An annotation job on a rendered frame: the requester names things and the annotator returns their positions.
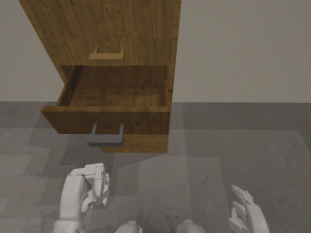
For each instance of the cabinet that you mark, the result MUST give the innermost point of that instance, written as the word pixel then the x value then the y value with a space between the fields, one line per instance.
pixel 145 31

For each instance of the drawer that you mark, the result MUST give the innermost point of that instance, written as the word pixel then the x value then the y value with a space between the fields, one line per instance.
pixel 136 95

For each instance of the robot left thigh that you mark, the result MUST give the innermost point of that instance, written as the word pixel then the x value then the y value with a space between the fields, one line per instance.
pixel 130 228

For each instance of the left robot hand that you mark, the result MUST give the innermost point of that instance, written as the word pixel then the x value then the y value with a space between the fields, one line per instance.
pixel 91 181

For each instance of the right robot hand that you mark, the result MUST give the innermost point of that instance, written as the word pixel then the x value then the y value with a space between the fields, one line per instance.
pixel 252 219

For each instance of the robot thigh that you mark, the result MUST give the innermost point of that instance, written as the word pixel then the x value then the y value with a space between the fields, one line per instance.
pixel 189 227
pixel 130 228

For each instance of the robot right thigh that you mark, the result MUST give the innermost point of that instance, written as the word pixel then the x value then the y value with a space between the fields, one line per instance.
pixel 189 227

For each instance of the robot left forearm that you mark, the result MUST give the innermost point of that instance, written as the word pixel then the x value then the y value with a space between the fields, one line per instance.
pixel 69 225

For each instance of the handle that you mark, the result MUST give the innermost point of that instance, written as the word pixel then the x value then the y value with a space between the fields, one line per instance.
pixel 105 140
pixel 106 59

